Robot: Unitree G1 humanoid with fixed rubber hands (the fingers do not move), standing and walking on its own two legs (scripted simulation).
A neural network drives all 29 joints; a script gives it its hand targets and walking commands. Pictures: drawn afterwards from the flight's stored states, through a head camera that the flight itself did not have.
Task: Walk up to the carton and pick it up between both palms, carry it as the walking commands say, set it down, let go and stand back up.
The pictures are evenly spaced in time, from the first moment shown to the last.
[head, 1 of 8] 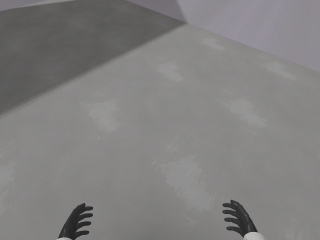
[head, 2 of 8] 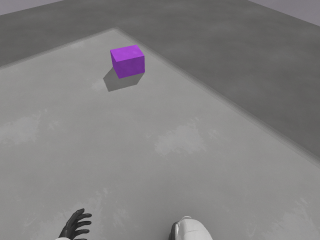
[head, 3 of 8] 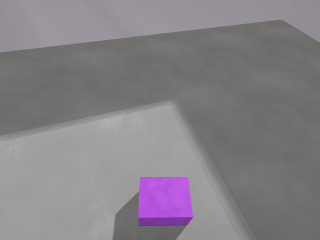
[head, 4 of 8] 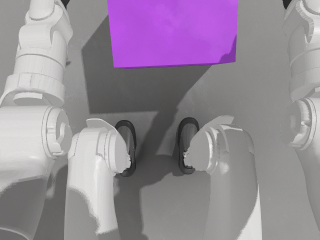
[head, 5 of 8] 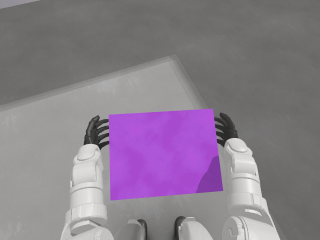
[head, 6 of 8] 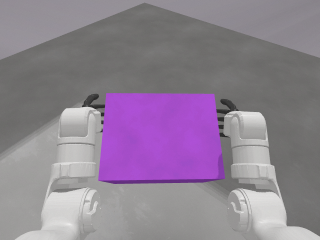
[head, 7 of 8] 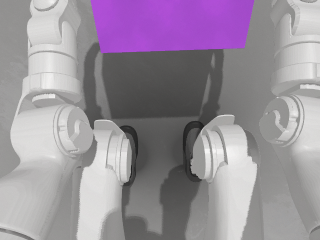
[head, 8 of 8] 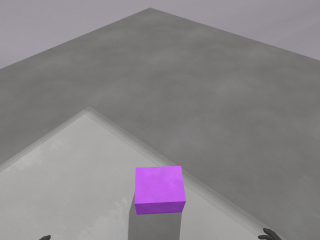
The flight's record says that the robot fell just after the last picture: no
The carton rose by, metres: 0.70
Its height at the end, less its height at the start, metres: +0.00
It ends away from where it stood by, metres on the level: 0.25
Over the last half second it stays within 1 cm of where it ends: yes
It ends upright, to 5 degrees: yes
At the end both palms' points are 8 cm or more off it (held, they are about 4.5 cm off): yes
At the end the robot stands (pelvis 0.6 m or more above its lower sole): yes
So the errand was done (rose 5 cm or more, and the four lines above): yes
